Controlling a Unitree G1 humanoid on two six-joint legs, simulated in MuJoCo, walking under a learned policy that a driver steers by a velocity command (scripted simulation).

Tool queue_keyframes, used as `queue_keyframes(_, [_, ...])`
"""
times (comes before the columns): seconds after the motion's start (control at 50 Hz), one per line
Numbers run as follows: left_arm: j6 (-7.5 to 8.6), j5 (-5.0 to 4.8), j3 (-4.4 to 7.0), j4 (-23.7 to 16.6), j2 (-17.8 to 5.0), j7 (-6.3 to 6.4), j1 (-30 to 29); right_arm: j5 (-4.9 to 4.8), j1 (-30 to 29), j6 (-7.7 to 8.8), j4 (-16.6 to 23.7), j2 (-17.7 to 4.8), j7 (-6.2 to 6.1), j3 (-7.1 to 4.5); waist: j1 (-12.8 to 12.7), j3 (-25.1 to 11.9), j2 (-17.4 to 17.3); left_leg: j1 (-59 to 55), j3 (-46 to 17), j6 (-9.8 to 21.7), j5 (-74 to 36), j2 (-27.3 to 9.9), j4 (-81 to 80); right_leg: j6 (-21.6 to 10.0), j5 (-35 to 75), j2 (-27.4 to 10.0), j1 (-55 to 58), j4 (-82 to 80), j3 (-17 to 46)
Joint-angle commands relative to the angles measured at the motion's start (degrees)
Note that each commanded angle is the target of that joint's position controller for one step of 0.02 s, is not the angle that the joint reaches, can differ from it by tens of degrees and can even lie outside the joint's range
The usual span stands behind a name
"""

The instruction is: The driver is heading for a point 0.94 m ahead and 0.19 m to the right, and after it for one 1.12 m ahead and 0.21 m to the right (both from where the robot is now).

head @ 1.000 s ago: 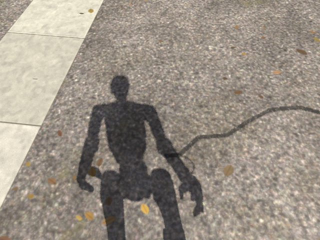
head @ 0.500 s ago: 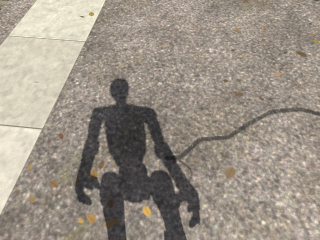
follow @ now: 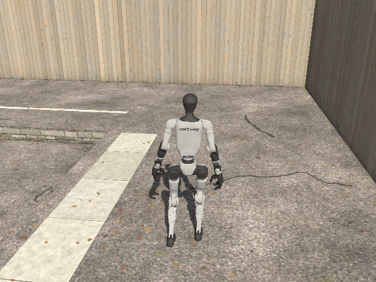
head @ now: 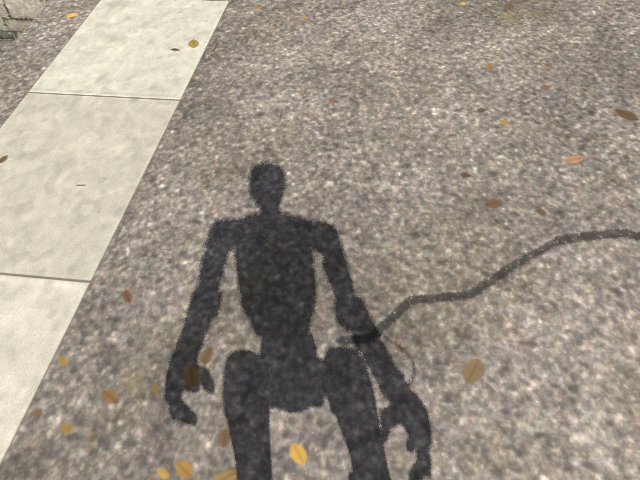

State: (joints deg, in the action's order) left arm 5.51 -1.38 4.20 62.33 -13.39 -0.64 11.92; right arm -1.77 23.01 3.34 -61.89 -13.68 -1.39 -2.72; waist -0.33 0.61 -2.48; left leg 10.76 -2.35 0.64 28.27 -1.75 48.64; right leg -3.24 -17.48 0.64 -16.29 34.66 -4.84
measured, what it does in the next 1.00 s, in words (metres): walks ahead: left foot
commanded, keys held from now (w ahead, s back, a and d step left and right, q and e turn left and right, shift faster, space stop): w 0.50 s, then w+e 0.50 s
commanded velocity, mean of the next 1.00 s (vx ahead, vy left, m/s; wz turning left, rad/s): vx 0.47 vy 0.00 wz -0.18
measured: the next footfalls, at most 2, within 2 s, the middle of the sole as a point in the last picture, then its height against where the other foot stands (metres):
left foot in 0.44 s outside the picture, level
right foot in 1.02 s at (403, 394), level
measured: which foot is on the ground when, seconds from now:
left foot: up 0.00-0.42, down 0.44-1.00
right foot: down 0.00-0.44, up 0.46-1.00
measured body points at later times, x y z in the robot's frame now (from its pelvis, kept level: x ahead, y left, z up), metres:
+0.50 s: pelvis +0.26 +0.05 -0.01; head +0.30 +0.05 +0.44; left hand +0.18 +0.30 -0.16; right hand +0.46 -0.19 -0.11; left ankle +0.38 +0.13 -0.73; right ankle +0.03 -0.09 -0.67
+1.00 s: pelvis +0.54 +0.02 -0.01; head +0.57 +0.00 +0.44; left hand +0.77 +0.20 -0.11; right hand +0.47 -0.25 -0.15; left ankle +0.38 +0.14 -0.72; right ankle +0.67 -0.11 -0.71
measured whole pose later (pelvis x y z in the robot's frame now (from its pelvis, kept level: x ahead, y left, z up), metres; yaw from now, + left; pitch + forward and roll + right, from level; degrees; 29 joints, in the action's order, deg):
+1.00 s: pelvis +0.54 +0.02 -0.01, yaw -13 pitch +2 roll +2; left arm 3.2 -1.4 3.2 47.6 -12.4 -3.4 2.6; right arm -0.2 19.2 3.7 -57.0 -14.0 -1.6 -3.8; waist 2.8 1.6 0.8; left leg -7.2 15.6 -0.9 25.0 -0.4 17.1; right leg -6.0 -5.1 -2.3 -33.7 35.5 -4.3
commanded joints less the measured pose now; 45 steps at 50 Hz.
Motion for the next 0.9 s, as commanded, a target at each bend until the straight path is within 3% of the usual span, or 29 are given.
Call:
queue_keyframes(0.02, [1.46,0.71,0.08,1.0,-6.3,-0.26,11.4,-1.65,-7.9,3.39,8.0,-4.3,0.77,-0.61,-3.9,2.7,9.7,36.0,-3.9,3.7,-3.3,-1.1,26.2,-11.8,-9.4,-21.6,22.6,-24.2,37.4])
queue_keyframes(0.04, [1.59,0.88,-0.58,-0.2,-5.1,-0.57,8.0,-1.2,-8.2,3.68,7.7,-4.4,0.86,-0.93,-2.5,3.9,6.7,35.1,-2.8,4.6,-9.0,-3.5,24.0,-9.7,-5.7,-18.9,19.5,-25.0,30.4])
queue_keyframes(0.06, [1.53,1.06,-1.04,-1.0,-4.6,-0.77,6.5,-0.53,-8.6,3.67,7.6,-5.0,0.83,-1.53,-1.5,4.8,5.9,33.6,-2.1,4.7,-12.9,-5.1,20.4,-8.2,0.1,-16.8,17.1,-25.7,24.9])
queue_keyframes(0.08, [1.21,1.32,-1.52,-1.0,-3.4,-0.7,6.8,-0.16,-8.5,3.29,7.5,-5.4,1.03,-2.0,-0.9,4.5,6.3,30.9,-1.2,4.4,-15.1,-5.9,17.9,-6.9,5.1,-14.5,15.5,-26.2,20.0])
queue_keyframes(0.12, [0.76,1.48,-1.71,-0.3,-4.1,-0.06,9.9,0.08,-9.1,2.39,7.6,-3.7,1.48,-2.04,-0.7,4.1,6.5,30.0,0.8,3.0,-17.4,-6.1,14.3,-7.0,13.4,-13.0,14.9,-26.9,15.3])
queue_keyframes(0.18, [0.31,1.64,-1.51,-0.5,-6.4,1.11,11.7,0.56,-16.4,1.74,10.7,-2.2,1.51,-1.61,-1.5,5.7,5.0,33.2,1.9,0.5,-22.0,-6.0,5.0,-8.1,18.7,-13.2,14.2,-28.5,12.5])
queue_keyframes(0.24, [-0.04,1.58,-1.31,-1.3,-7.1,1.72,12.5,0.41,-23.9,1.92,13.3,-1.5,2.05,-0.87,-3.0,6.9,6.0,30.0,3.7,-0.2,-28.8,-4.2,-7.0,-7.4,18.3,-11.9,12.0,-30.1,9.1])
queue_keyframes(0.3, [-0.24,0.9,-0.96,-0.7,-7.2,1.82,15.6,0.11,-28.8,2.13,15.0,-1.8,2.93,-0.45,-4.0,8.3,6.0,28.1,4.7,0.6,-31.3,-2.8,-13.2,-7.4,18.5,-13.0,14.1,-30.2,7.6])
queue_keyframes(0.36, [-0.76,0.45,-0.38,-0.5,-7.6,1.93,16.0,-0.08,-30.6,2.61,16.6,-3.0,3.94,-0.53,-2.8,8.1,6.4,27.4,4.0,2.9,-28.9,-2.2,-17.2,-6.4,24.4,-15.4,20.4,-26.9,6.6])
queue_keyframes(0.4, [-1.23,0.7,0.25,-1.2,-9.1,1.94,14.4,-0.05,-26.3,2.82,16.0,-5.5,4.16,-1.64,0.7,3.6,8.4,19.2,5.5,4.8,-25.5,0.5,-17.6,-5.2,41.3,-16.0,23.2,-20.3,5.7])
queue_keyframes(0.42, [-1.7,0.97,0.43,-1.5,-9.5,1.91,13.4,-0.06,-19.6,2.76,14.3,-7.6,3.96,-2.78,4.4,-0.9,9.4,10.4,6.9,6.1,-24.2,2.7,-17.3,-4.3,51.1,-14.9,22.9,-12.1,4.5])
queue_keyframes(0.44, [-2.07,1.24,0.05,-2.1,-8.8,1.86,12.6,-0.17,-9.4,2.48,11.2,-10.0,3.56,-4.16,9.2,-6.8,9.2,-3.5,6.8,7.8,-24.3,3.1,-17.2,-2.5,52.0,-12.2,17.5,0.3,2.7])
queue_keyframes(0.46, [-2.04,2.25,-1.02,-3.6,-6.2,1.69,13.8,0.63,0.5,2.16,9.1,-14.6,2.87,-5.26,11.1,-15.1,1.2,-21.7,-8.3,11.4,-20.7,-9.0,-16.2,-0.8,31.2,-8.2,2.9,19.9,1.0])
queue_keyframes(0.48, [-0.6,1.11,-3.31,-3.4,3.0,0.83,21.6,1.45,2.9,2.27,7.8,-16.1,3.55,-5.13,5.5,-24.4,-14.3,-36.2,-39.2,20.7,-4.7,-21.3,-27.6,1.8,-13.4,3.2,-15.8,38.5,6.9])
queue_keyframes(0.5, [1.11,-0.73,-1.86,-3.9,-3.5,0.6,15.3,1.05,0.0,2.61,8.1,-10.6,3.69,-3.63,7.3,-19.1,-8.5,-32.1,-41.2,17.5,-0.8,-19.0,-33.2,0.3,-14.3,0.8,-22.0,44.9,13.5])
queue_keyframes(0.52, [1.91,-2.14,-1.0,-6.1,-6.5,0.62,9.4,0.94,-5.7,3.04,9.1,-8.2,3.47,-2.91,6.1,-10.1,-5.8,-23.6,-31.0,14.8,-5.4,-18.1,-33.7,-0.8,-9.5,-2.0,-25.5,45.6,11.9])
queue_keyframes(0.54, [2.06,-1.91,-0.85,-6.6,-6.9,1.22,6.8,1.29,-11.0,3.52,10.2,-6.6,3.46,-2.28,4.0,-6.3,0.7,-13.9,-23.0,13.4,-13.5,-16.7,-35.1,-1.0,-3.6,-5.4,-22.3,42.8,11.0])
queue_keyframes(0.56, [1.51,-1.0,-0.21,-6.4,-6.6,1.72,6.2,1.92,-13.6,3.99,10.2,-5.0,3.64,-1.91,2.0,-3.8,1.8,-6.6,-16.8,12.3,-18.8,-14.9,-36.4,-1.0,-0.4,-7.4,-19.0,39.4,10.8])
queue_keyframes(0.58, [0.49,-0.74,-0.02,-6.0,-5.5,1.75,8.2,2.57,-14.3,4.3,9.6,-3.6,3.75,-1.49,0.0,-3.4,0.1,-2.6,-12.5,11.3,-20.5,-13.3,-38.0,-1.2,1.4,-9.1,-15.1,37.3,11.6])
queue_keyframes(0.6, [-0.42,-0.88,0.04,-5.6,-4.1,1.75,9.5,2.63,-13.9,4.34,8.9,-2.9,3.75,-1.37,-0.7,-2.7,-0.9,-0.5,-9.6,11.1,-20.8,-12.3,-39.4,-1.2,1.7,-9.4,-13.6,35.6,11.6])
queue_keyframes(0.64, [-1.78,-1.0,0.2,-6.2,-3.1,1.91,8.5,2.53,-12.2,4.51,7.7,-4.1,3.11,-1.62,-1.3,0.0,-1.4,2.2,-4.9,11.3,-22.0,-11.9,-42.0,-0.8,3.0,-9.9,-15.4,32.6,11.5])
queue_keyframes(0.68, [-2.33,-0.55,0.54,-8.0,-3.8,1.96,4.3,2.77,-10.7,4.54,7.1,-6.0,2.16,-2.07,-0.8,2.0,-0.4,1.4,-2.1,11.4,-23.6,-12.2,-43.5,0.1,8.2,-9.9,-20.8,28.5,12.5])
queue_keyframes(0.76, [-1.67,0.06,0.79,-10.3,-3.8,0.95,-1.5,2.89,-8.9,4.17,7.1,-6.8,0.8,-2.08,0.4,2.9,0.3,-2.4,4.8,9.5,-28.8,-10.9,-43.7,1.0,20.4,-8.2,-24.8,16.4,11.8])
queue_keyframes(0.82, [-1.4,0.36,-0.02,-12.8,-2.4,-0.15,-8.1,2.42,-6.2,3.75,6.8,-7.5,0.13,-2.08,2.8,4.3,1.0,-5.0,9.1,8.3,-30.8,-10.7,-44.0,1.0,25.0,-7.5,-24.1,8.2,7.1])
queue_keyframes(0.9, [-1.45,0.24,-0.79,-16.9,-1.6,-1.77,-14.6,1.8,-1.5,2.01,5.7,-8.5,-0.11,-2.51,4.9,5.9,1.5,-15.8,11.7,8.0,-37.8,-13.6,-39.5,-0.2,19.9,-6.4,-28.6,2.6,3.7])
